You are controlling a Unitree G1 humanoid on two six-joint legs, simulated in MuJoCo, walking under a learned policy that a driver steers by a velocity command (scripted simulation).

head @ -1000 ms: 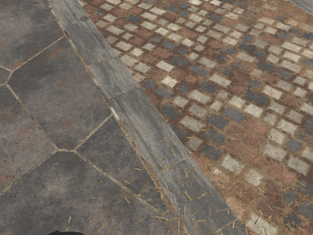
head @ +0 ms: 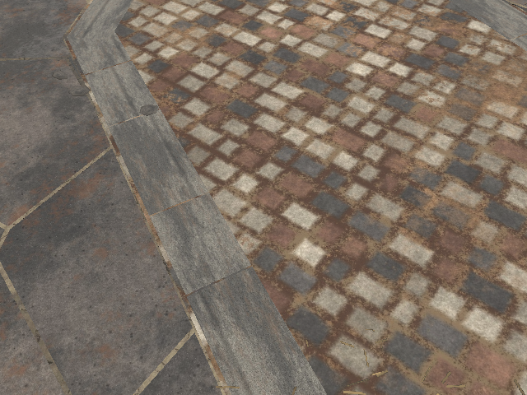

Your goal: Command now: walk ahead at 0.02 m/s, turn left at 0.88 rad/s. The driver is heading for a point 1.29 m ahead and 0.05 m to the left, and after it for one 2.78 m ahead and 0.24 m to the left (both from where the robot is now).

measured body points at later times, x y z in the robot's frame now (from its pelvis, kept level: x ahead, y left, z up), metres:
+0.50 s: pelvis +0.01 +0.06 +0.00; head +0.04 +0.10 +0.44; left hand +0.03 +0.38 -0.11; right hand +0.29 -0.11 -0.07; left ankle -0.01 +0.16 -0.74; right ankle +0.10 -0.07 -0.68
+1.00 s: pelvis +0.03 +0.04 +0.00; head +0.08 +0.02 +0.45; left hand +0.16 +0.35 -0.07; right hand +0.24 -0.22 -0.10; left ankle +0.05 +0.20 -0.70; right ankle +0.06 -0.05 -0.74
